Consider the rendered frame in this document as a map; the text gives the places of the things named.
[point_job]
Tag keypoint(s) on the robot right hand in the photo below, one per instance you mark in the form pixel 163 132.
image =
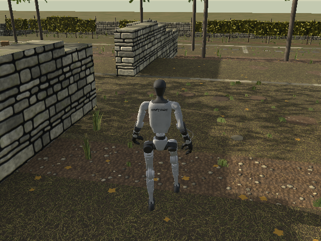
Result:
pixel 189 146

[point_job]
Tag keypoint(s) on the humanoid robot torso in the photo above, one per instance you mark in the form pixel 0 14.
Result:
pixel 160 121

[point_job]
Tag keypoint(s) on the robot right upper arm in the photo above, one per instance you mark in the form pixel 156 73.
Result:
pixel 178 114

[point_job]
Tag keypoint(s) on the right robot forearm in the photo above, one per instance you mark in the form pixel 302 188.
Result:
pixel 185 134

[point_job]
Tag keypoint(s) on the robot left upper arm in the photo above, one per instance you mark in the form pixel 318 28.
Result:
pixel 141 114

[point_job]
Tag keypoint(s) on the left robot forearm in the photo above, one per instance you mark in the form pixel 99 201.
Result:
pixel 136 131

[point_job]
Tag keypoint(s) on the humanoid robot head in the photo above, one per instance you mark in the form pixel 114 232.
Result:
pixel 159 87

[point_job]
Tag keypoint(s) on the robot left hand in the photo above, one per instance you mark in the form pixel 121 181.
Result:
pixel 138 137

